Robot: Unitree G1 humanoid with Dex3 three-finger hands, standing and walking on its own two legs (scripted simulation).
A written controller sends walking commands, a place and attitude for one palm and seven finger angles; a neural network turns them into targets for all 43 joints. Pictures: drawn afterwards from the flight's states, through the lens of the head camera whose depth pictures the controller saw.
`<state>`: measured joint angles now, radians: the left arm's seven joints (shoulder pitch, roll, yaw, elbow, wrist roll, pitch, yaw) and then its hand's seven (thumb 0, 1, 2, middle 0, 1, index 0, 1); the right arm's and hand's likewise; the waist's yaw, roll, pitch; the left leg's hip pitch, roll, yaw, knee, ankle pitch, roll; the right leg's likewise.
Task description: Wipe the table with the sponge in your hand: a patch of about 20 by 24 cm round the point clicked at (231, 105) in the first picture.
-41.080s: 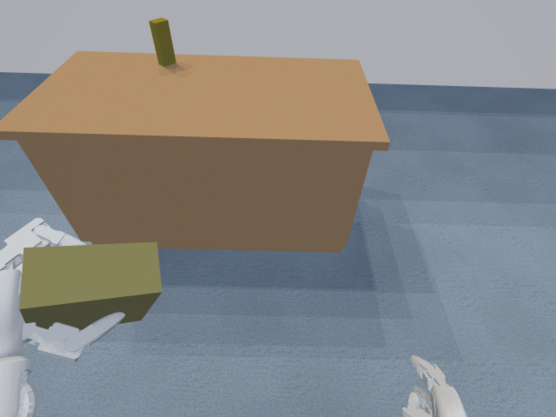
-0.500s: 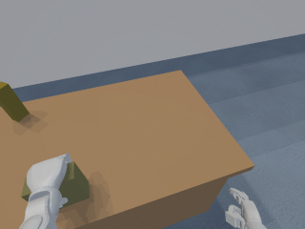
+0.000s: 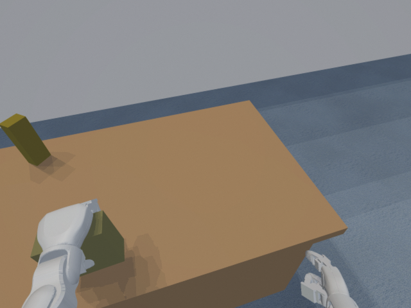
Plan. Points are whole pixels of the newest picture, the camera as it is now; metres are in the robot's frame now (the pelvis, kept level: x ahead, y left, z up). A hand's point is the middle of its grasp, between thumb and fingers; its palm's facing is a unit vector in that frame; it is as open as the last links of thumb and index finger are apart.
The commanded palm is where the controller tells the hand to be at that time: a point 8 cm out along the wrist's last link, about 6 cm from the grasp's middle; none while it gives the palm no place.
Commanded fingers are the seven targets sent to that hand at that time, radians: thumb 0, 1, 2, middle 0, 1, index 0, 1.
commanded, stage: lift the sponge slowly off the table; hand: left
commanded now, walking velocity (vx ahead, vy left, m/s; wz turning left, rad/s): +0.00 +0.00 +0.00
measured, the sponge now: (87, 251) +0.21 +0.30 -0.02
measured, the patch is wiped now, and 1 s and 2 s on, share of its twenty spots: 1.00 1.00 1.00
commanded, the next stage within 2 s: bring the sponge back beside the body in 0.80 s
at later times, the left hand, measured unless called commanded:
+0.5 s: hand (80, 225) +0.22 +0.28 +0.06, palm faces -0.01 -0.11 -0.99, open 9.8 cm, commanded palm +0.19 +0.28 +0.12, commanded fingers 0.00 0.10 1.30 -1.20 -1.60 -1.20 -1.60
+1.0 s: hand (77, 222) +0.22 +0.28 +0.07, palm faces -0.02 -0.11 -0.99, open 9.8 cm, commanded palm +0.19 +0.28 +0.14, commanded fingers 0.00 0.10 1.30 -1.20 -1.60 -1.20 -1.60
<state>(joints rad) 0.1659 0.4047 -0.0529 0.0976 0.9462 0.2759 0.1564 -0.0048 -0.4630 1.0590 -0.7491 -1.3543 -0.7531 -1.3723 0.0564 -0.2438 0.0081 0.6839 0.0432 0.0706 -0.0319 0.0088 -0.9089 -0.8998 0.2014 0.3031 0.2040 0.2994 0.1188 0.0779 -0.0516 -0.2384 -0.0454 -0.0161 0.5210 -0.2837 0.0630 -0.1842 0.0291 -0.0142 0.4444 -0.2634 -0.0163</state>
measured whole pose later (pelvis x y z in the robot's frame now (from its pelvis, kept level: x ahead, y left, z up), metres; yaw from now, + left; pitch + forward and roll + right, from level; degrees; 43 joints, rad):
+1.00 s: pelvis -0.01 -0.02 +0.01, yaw +0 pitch -3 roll -1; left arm 0.10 0.47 -0.02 0.01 0.91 0.32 0.01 -0.01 -0.47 1.06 -0.75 -1.35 -0.76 -1.37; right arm 0.01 -0.26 0.04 0.69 0.05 0.07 -0.05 0.01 -0.91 -0.90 0.20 0.30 0.20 0.30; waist 0.12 0.09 -0.01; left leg -0.13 -0.03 -0.02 0.42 -0.23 0.04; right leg -0.09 0.05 -0.02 0.36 -0.22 -0.04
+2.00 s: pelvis -0.02 -0.02 +0.01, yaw +0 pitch -6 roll -1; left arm 0.26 0.49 -0.02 -0.29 0.86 0.43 -0.02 -0.01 -0.47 1.06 -0.76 -1.35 -0.76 -1.37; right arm -0.01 -0.26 0.05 0.69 0.05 0.08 -0.03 0.01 -0.91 -0.90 0.20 0.30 0.19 0.29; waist 0.14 0.11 -0.01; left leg -0.11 -0.03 -0.02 0.43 -0.22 0.03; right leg -0.07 0.05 -0.01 0.38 -0.21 -0.04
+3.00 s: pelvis -0.03 -0.01 -0.01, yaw +1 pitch +2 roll -2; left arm 0.50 0.42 0.35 -0.54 -0.08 -0.07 0.10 -0.01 -0.47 1.06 -0.76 -1.35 -0.77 -1.36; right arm 0.27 -0.26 0.02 0.59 0.03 0.01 -0.08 0.01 -0.91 -0.90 0.20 0.30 0.20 0.30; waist 0.01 0.01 -0.04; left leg -0.37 -0.04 -0.04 0.62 -0.28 0.05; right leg -0.31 0.04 -0.03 0.54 -0.26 -0.01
